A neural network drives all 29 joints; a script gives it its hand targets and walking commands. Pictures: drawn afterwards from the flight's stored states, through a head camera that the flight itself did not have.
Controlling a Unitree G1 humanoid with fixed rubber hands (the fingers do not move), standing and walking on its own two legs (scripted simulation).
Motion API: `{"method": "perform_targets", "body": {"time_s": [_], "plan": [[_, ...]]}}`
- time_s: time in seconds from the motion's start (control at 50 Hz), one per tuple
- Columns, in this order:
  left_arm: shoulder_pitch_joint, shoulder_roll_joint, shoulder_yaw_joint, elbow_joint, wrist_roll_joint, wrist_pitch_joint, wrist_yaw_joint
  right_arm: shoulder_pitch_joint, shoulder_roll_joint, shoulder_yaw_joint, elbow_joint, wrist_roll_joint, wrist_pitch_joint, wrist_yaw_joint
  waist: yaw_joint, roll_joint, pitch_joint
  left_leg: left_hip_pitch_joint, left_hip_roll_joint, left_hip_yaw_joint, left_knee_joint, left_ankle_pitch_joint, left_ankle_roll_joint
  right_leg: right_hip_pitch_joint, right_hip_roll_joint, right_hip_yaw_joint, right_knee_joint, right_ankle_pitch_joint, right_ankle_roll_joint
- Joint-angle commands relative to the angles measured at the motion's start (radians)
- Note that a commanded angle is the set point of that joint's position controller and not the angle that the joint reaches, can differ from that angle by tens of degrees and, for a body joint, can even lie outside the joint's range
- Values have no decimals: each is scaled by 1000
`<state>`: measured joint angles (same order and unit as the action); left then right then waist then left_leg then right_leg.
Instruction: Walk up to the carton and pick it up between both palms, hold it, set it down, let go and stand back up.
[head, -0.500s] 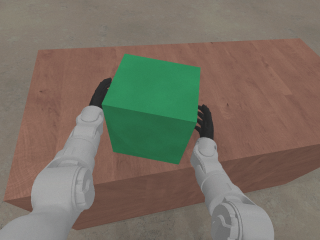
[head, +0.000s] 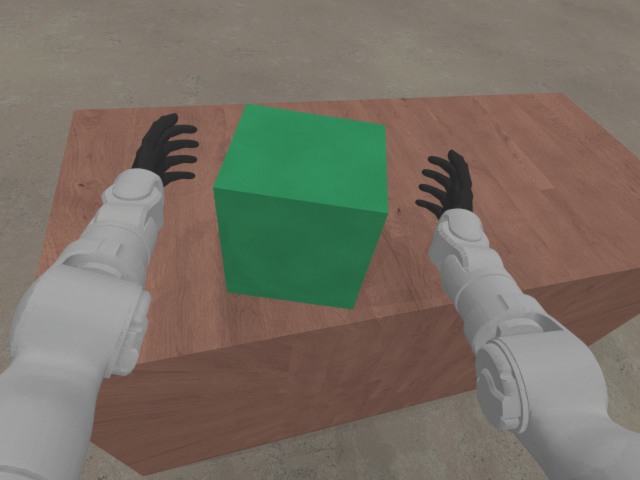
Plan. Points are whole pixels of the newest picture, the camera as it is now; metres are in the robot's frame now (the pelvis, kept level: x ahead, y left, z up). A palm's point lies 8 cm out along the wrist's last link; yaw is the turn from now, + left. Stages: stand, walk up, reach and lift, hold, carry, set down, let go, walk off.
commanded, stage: set down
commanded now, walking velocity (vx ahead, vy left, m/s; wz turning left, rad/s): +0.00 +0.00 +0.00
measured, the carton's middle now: (302, 212) +0.49 +0.00 +0.05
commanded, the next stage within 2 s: none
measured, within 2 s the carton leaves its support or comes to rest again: neither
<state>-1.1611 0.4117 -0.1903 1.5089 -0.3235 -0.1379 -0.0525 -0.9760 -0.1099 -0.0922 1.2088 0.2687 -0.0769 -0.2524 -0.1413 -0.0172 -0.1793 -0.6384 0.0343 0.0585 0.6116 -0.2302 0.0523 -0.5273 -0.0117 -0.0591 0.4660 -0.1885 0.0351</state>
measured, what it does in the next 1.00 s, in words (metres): stands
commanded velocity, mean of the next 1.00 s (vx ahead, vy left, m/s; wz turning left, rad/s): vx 0.00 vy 0.00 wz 0.00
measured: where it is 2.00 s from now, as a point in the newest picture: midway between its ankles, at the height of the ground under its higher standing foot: outside the picture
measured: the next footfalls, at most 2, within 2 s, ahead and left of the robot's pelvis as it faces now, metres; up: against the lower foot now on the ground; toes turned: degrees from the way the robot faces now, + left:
none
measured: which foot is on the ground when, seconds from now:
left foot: down 0.00-1.00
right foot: down 0.00-1.00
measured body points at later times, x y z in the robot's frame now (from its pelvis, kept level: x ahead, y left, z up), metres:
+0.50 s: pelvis +0.00 -0.03 +0.01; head +0.02 +0.02 +0.46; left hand +0.50 +0.18 +0.21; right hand +0.44 -0.19 +0.21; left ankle +0.03 +0.07 -0.73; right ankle +0.01 -0.16 -0.73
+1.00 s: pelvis -0.01 -0.02 +0.02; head -0.01 +0.02 +0.47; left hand +0.44 +0.20 +0.16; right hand +0.38 -0.18 +0.15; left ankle +0.03 +0.07 -0.73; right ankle +0.01 -0.16 -0.73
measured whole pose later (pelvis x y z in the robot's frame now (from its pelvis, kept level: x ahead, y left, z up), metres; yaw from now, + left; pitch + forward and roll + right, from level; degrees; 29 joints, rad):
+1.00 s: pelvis -0.01 -0.02 +0.02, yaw +0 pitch -1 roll -2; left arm -0.87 0.47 -0.01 0.96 -0.25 0.22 -0.14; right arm -0.66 -0.04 0.00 0.61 0.28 0.25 -0.35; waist -0.09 -0.06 0.00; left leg -0.26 0.03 0.06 0.43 -0.16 0.03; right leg -0.17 0.00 -0.04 0.32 -0.13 0.02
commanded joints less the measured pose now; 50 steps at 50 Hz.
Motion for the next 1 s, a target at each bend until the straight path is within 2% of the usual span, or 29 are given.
{"method": "perform_targets", "body": {"time_s": [0.0, 0.1, 0.2, 0.24, 0.26, 0.3, 0.34, 0.4, 0.48, 0.52, 0.58, 0.74, 0.82, 0.9, 0.98], "plan": [[-504, 88, -45, -116, -46, 2, -16, -448, -136, 14, -128, 10, 47, 10, -44, 180, -494, 505, 2, -71, -70, 218, -105, -26, 38, -42, -36, 69, -69], [-532, 133, -46, -67, -51, 34, -18, -476, -129, 7, -132, -2, 103, 0, -54, 158, -447, 473, -5, -76, -120, 130, -79, 21, 24, -31, -66, 47, -71], [-564, 164, -29, -70, -46, 65, -15, -505, -104, -4, -189, -12, 149, -18, -50, 153, -444, 471, -15, -65, -151, 126, -65, 91, 20, -20, -90, 72, -73], [-572, 174, -19, -83, -41, 78, -15, -512, -95, -6, -215, -14, 164, -26, -48, 153, -455, 480, -19, -59, -155, 146, -63, 123, 20, -16, -96, 100, -72], [-578, 196, -15, -154, -56, 85, -13, -555, -124, -2, -307, -19, 167, -27, -9, 138, -532, 520, -5, -54, -148, 203, -71, 152, 34, -24, -85, 160, -58], [-582, 208, -2, -185, -53, 105, -12, -542, -120, 10, -322, -13, 186, -29, -5, 145, -559, 567, -6, -46, -133, 288, -79, 180, 38, -20, -88, 221, -57], [-576, 216, 12, -172, -33, 135, -21, -535, -116, 17, -299, -13, 215, -35, -6, 143, -512, 566, -12, -40, -146, 273, -75, 212, 35, -12, -100, 228, -55], [-539, 215, 36, -195, -3, 174, -41, -489, -104, 39, -284, 5, 245, -53, -15, 141, -446, 566, -20, -33, -163, 287, -72, 286, 29, 0, -107, 310, -49], [-478, 220, 70, -256, 23, 212, -69, -427, -92, 66, -327, 37, 260, -76, -28, 146, -419, 602, -32, -27, -166, 376, -80, 373, 31, 4, -113, 447, -34], [-441, 219, 90, -304, 40, 234, -82, -390, -84, 87, -356, 54, 266, -84, -24, 149, -391, 630, -35, -24, -168, 408, -82, 393, 33, 4, -126, 470, -33], [-391, 219, 109, -368, 53, 261, -96, -337, -78, 95, -398, 65, 276, -93, -24, 144, -334, 653, -33, -23, -180, 404, -82, 405, 34, 1, -144, 450, -33], [-221, 221, 193, -561, 100, 305, -109, -179, -46, 102, -576, 61, 274, -102, 17, 117, -241, 658, -32, -7, -201, 339, -67, 441, 37, 2, -170, 350, -36], [-179, 230, 215, -678, 90, 310, -96, -135, -32, 83, -704, 37, 266, -103, 37, 106, -260, 643, -29, 0, -207, 284, -60, 445, 41, 1, -173, 271, -37], [-146, 234, 217, -712, 65, 322, -84, -106, -14, 73, -785, 8, 285, -98, 51, 72, -251, 589, -25, 1, -224, 164, -40, 440, 32, 9, -169, 183, -34], [-108, 225, 209, -761, 59, 324, -74, -44, -8, 46, -793, -8, 296, -95, 54, 118, -246, 575, -13, -5, -234, 104, -48, 428, 32, 10, -159, 129, -46]]}}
